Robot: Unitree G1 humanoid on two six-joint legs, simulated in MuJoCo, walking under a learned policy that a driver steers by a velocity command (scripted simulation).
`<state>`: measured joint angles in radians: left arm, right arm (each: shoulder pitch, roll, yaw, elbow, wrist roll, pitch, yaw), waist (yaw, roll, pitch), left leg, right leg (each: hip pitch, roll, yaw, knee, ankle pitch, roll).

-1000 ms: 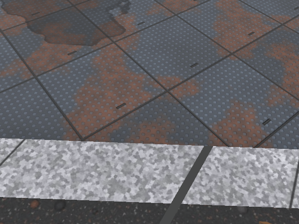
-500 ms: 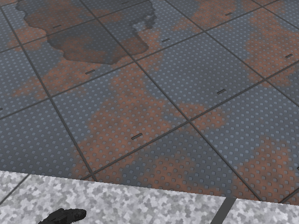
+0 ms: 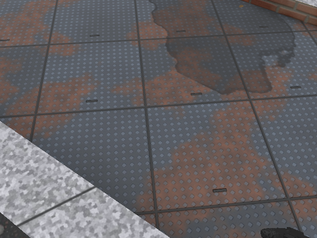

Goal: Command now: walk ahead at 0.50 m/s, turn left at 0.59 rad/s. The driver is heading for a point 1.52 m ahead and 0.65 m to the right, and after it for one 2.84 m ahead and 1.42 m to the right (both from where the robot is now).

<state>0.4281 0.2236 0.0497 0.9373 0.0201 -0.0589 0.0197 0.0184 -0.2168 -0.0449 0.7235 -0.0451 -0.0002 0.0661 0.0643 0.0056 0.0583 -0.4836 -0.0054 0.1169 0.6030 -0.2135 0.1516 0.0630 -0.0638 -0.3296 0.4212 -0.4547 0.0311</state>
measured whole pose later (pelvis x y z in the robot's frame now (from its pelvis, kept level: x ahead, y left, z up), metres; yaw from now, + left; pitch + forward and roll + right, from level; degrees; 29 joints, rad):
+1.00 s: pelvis +0.52 -0.02 -0.04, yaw -23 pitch +0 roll -2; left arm 0.48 0.30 0.07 0.88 0.04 -0.06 0.01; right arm -0.01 -0.27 -0.03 0.71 -0.04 -0.06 0.04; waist 0.13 0.03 0.02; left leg -0.45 0.05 -0.05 0.42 0.39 0.00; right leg -0.03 0.11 0.17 0.73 -0.69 -0.05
